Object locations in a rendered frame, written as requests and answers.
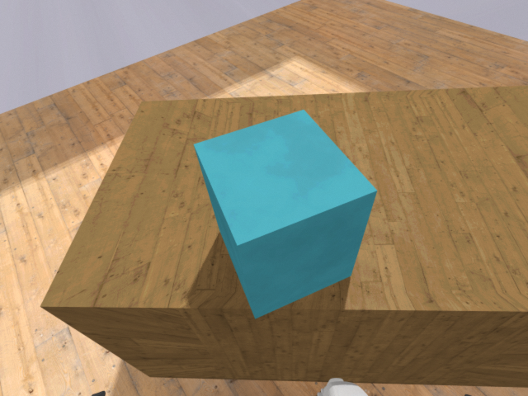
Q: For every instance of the robot right shin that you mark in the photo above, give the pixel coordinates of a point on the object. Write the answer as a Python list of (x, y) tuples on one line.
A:
[(334, 379)]

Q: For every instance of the carton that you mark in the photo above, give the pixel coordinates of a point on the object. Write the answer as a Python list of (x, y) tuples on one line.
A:
[(291, 208)]

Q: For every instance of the pedestal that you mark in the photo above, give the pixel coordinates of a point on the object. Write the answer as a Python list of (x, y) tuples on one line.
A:
[(439, 291)]

